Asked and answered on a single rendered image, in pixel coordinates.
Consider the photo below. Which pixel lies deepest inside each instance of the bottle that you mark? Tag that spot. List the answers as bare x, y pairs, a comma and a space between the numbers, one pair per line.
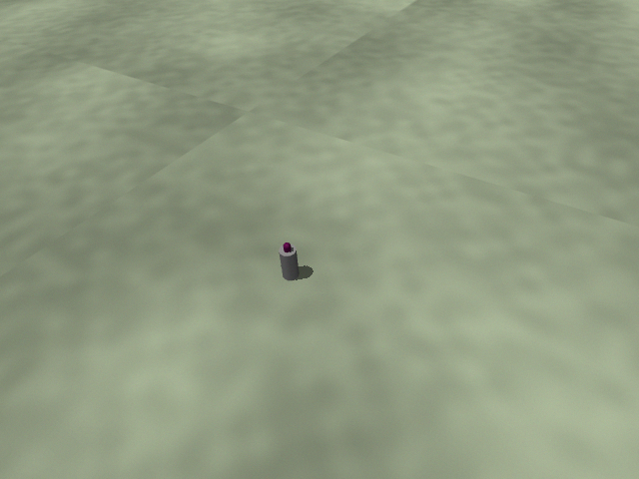
289, 261

